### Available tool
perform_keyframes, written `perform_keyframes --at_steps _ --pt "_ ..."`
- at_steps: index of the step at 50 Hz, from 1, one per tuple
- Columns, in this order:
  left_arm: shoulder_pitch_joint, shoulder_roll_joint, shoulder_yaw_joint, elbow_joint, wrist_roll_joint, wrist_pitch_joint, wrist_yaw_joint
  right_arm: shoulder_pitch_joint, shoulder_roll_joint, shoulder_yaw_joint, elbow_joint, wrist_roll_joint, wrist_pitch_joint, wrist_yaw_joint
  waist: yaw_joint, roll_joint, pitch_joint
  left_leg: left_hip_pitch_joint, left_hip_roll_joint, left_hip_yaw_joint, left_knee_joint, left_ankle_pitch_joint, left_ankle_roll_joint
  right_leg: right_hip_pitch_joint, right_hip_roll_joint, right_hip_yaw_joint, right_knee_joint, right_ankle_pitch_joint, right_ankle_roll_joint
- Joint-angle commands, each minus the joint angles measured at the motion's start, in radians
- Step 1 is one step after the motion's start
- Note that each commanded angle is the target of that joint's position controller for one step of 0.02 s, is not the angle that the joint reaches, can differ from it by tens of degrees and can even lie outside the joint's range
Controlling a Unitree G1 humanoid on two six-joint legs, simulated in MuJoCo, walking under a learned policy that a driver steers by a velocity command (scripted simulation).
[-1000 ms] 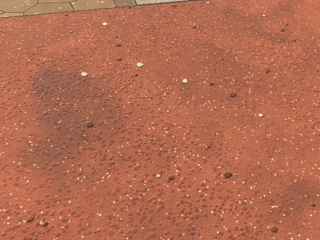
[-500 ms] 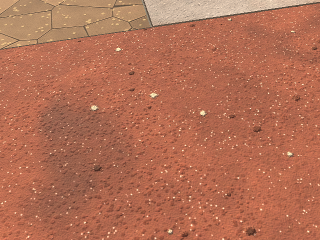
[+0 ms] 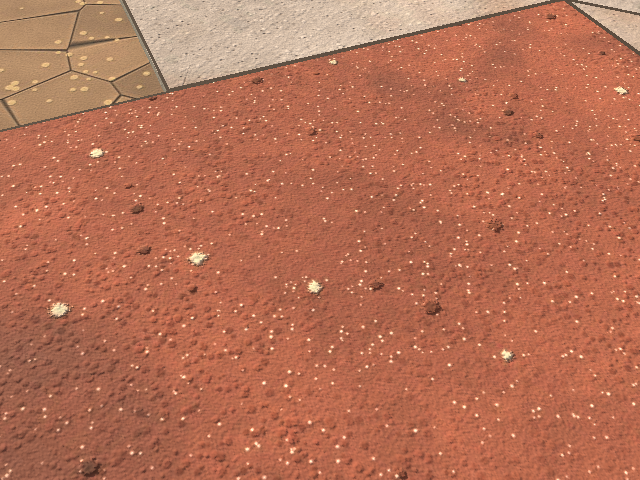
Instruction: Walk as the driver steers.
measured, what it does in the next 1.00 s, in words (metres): walks ahead, turning right: right foot, then left foot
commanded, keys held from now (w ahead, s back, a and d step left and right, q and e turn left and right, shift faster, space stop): w+e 1.00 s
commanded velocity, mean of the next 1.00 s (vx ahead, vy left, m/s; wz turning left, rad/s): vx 0.50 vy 0.00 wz -0.58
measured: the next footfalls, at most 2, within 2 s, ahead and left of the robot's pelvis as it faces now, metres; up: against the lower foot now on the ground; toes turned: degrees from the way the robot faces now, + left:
right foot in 0.30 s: +0.29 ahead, -0.13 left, +0.00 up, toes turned -16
left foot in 0.86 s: +0.66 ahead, -0.11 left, +0.00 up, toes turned -32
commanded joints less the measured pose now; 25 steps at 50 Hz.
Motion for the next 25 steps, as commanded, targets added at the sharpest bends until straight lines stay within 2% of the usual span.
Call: perform_keyframes --at_steps 1,4,6,9,11,13,14,15,16,17,18,19,20,21,22,23,25 --pt "-0.023 -0.003 -0.004 -0.066 0.004 0.009 -0.02 0.037 -0.09 -0.02 -0.025 0.002 -0.023 -0.001 0.01 0.127 0.018 0.05 0.276 -0.15 -0.207 0.182 0.096 -0.134 -0.048 0.018 -0.031 0.104 0.017" --pt "-0.134 -0.016 -0.016 -0.108 0.002 0.004 -0.033 0.056 -0.094 -0.021 -0.01 -0.001 -0.022 0.0 -0.005 0.121 0.044 0.053 0.253 -0.058 -0.207 0.232 0.091 -0.124 -0.042 -0.018 -0.21 0.208 0.024" --pt "-0.206 -0.021 -0.024 -0.136 0.003 0.002 -0.041 0.075 -0.113 -0.026 -0.001 -0.001 -0.022 -0.003 -0.021 0.122 0.055 0.062 0.258 -0.012 -0.205 0.261 0.085 -0.082 -0.033 -0.06 -0.321 0.247 0.014" --pt "-0.273 -0.004 -0.025 -0.167 0.009 0.003 -0.047 0.118 -0.138 -0.033 0.019 -0.001 -0.012 -0.009 -0.036 0.119 0.068 0.142 0.284 0.027 -0.178 0.326 0.075 -0.055 -0.018 -0.104 -0.413 0.195 -0.016" --pt "-0.28 0.009 -0.02 -0.177 0.015 0.004 -0.045 0.133 -0.153 -0.038 0.03 -0.002 0.003 -0.014 -0.032 0.124 0.063 0.209 0.294 0.057 -0.11 0.479 0.065 -0.027 0.012 -0.131 -0.453 0.113 -0.047" --pt "-0.207 0.028 -0.008 -0.162 0.018 0.003 -0.034 0.134 -0.183 -0.045 0.035 -0.003 0.02 -0.017 0.004 0.144 0.008 0.251 0.295 0.09 0.062 0.782 0.054 0.086 0.081 -0.166 -0.479 0.003 -0.087" --pt "-0.104 0.045 0.004 -0.133 0.017 -0.004 -0.026 0.13 -0.194 -0.048 0.034 -0.002 0.032 -0.016 0.047 0.136 -0.054 0.241 0.289 0.101 0.229 0.843 0.05 0.2 0.124 -0.172 -0.513 -0.02 -0.112" --pt "0.068 0.078 0.025 -0.076 0.025 -0.014 -0.011 0.119 -0.193 -0.045 0.022 -0.001 0.04 -0.013 0.121 0.086 -0.151 0.131 0.267 0.121 0.476 0.726 0.021 0.429 0.144 -0.14 -0.588 0.008 -0.146" --pt "0.171 0.19 0.058 -0.061 0.035 -0.016 0.005 0.142 -0.117 -0.027 -0.028 0.007 0.038 -0.006 0.137 -0.07 -0.268 -0.188 0.207 0.117 0.807 0.249 -0.026 0.728 -0.106 0.212 -0.631 -0.159 -0.226" --pt "0.138 0.277 0.074 -0.089 0.001 -0.006 0.012 0.094 -0.099 -0.027 -0.106 0.006 0.025 0.012 0.091 -0.201 -0.325 -0.516 -0.006 -0.036 1.079 -0.384 -0.079 0.865 -0.306 0.747 -0.81 -0.12 -0.349" --pt "0.141 0.245 0.067 -0.081 -0.01 0.006 0.021 -0.035 -0.154 -0.036 -0.126 -0.002 0.018 0.014 0.123 -0.03 -0.222 -0.626 0.05 -0.174 1.082 -0.296 -0.068 0.818 -0.275 0.628 -0.835 -0.019 -0.317" --pt "0.092 0.196 0.054 -0.073 -0.016 0.003 0.029 -0.047 -0.128 -0.026 -0.128 0.011 0.005 0.017 0.084 0.0 -0.109 -0.617 0.093 -0.18 1.013 -0.189 -0.057 0.691 -0.248 0.482 -0.829 0.1 -0.289" --pt "0.041 0.146 0.042 -0.076 -0.019 -0.005 0.031 -0.019 -0.121 -0.025 -0.105 0.009 0.0 0.013 0.034 0.049 -0.05 -0.543 0.126 -0.186 0.909 -0.142 -0.054 0.567 -0.188 0.384 -0.838 0.234 -0.243" --pt "0.006 0.12 0.034 -0.078 -0.026 -0.014 0.035 -0.007 -0.122 -0.027 -0.101 -0.011 0.013 0.011 -0.002 0.049 -0.03 -0.478 0.14 -0.194 0.853 -0.132 -0.063 0.488 -0.139 0.318 -0.845 0.322 -0.219" --pt "-0.017 0.101 0.026 -0.085 -0.029 -0.023 0.035 0.024 -0.115 -0.025 -0.09 -0.025 0.032 0.013 -0.026 0.041 -0.047 -0.421 0.144 -0.197 0.823 -0.122 -0.072 0.448 -0.109 0.274 -0.854 0.363 -0.21" --pt "-0.006 0.1 0.023 -0.085 -0.032 -0.035 0.032 0.026 -0.11 -0.025 -0.092 -0.03 0.048 0.017 -0.032 0.035 -0.058 -0.401 0.137 -0.191 0.805 -0.121 -0.082 0.429 -0.095 0.264 -0.857 0.408 -0.214" --pt "0.032 0.123 0.028 -0.075 -0.033 -0.047 0.027 -0.007 -0.096 -0.023 -0.107 -0.029 0.066 0.023 -0.03 0.033 -0.048 -0.421 0.128 -0.179 0.745 -0.078 -0.098 0.402 -0.072 0.248 -0.88 0.395 -0.214"
Keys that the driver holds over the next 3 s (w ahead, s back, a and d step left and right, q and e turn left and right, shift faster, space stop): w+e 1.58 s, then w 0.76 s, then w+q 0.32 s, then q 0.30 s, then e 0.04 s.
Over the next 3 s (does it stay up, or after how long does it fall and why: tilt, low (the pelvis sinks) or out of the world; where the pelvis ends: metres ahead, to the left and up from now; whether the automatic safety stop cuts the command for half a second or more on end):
stays up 1.12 -1.00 -0.03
